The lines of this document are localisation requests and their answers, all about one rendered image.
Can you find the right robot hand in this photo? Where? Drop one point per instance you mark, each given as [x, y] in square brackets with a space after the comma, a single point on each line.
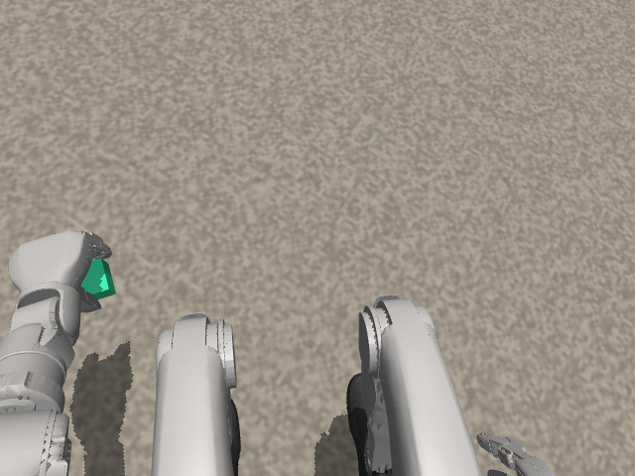
[513, 455]

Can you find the left robot hand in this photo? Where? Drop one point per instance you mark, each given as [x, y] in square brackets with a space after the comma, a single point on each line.
[63, 258]

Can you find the small box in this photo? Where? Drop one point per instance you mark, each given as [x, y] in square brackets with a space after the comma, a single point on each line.
[98, 280]

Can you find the right robot foot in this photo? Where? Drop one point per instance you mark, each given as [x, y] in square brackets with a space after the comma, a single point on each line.
[357, 419]

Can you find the left robot arm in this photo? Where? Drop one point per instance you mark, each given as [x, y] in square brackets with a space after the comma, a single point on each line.
[34, 357]

